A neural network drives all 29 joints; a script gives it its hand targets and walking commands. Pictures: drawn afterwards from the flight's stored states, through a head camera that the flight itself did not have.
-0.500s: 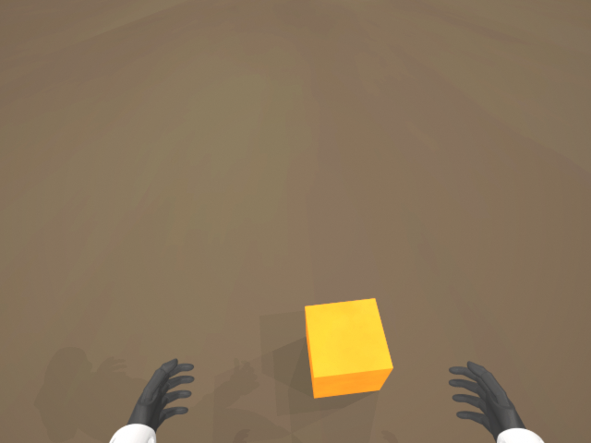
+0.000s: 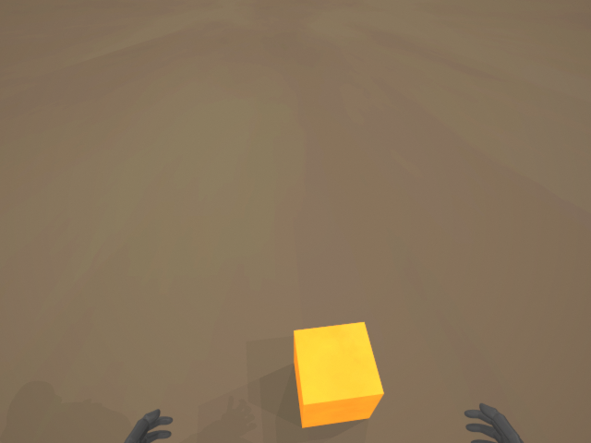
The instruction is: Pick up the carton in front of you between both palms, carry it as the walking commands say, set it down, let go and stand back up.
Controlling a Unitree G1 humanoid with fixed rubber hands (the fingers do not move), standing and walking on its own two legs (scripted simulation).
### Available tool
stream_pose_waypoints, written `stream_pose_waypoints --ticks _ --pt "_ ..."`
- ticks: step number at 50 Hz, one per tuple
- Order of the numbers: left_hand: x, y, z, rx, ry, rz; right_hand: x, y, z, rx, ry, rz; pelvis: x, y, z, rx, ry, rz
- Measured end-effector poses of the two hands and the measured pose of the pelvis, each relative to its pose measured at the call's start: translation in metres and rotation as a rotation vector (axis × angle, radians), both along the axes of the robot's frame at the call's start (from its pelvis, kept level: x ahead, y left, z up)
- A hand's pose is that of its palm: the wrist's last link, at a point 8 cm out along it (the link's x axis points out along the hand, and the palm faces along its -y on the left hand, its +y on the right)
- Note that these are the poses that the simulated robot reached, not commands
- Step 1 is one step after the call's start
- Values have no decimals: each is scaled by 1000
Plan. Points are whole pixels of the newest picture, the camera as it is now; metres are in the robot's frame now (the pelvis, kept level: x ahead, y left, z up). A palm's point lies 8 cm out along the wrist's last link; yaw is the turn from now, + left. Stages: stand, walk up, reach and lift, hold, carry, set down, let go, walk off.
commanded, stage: stand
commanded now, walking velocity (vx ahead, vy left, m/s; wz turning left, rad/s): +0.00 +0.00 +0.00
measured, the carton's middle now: (332, 375) +0.42 -0.08 -0.64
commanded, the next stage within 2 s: none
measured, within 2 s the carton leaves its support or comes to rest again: neither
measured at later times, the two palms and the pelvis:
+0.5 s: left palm out of the picture +0.09 +0.26 -0.14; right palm out of the picture +0.08 -0.24 -0.11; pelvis +0.03 +0.01 -0.01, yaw -1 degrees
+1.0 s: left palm out of the picture +0.01 +0.26 -0.15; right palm out of the picture -0.01 -0.22 -0.13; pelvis +0.01 +0.02 +0.00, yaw -2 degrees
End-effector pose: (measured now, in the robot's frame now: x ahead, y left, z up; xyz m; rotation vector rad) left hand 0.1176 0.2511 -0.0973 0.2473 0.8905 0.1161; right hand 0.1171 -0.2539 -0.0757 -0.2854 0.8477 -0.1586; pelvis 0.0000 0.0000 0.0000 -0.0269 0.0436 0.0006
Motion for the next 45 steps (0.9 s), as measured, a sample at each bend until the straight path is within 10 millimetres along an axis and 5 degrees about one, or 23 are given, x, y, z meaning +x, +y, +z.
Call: stream_pose_waypoints --ticks 8,23,45 --pt "-15 0 -27 -24 121 13 -9 -2 -10 -10 57 -53 18 3 -5 1 29 -9" --pt "-24 12 -39 -1 236 40 -32 12 -30 14 168 -103 29 11 -8 5 17 -22" --pt "-97 8 -50 -22 470 80 -110 27 -48 44 395 -153 16 17 -2 4 -38 -37"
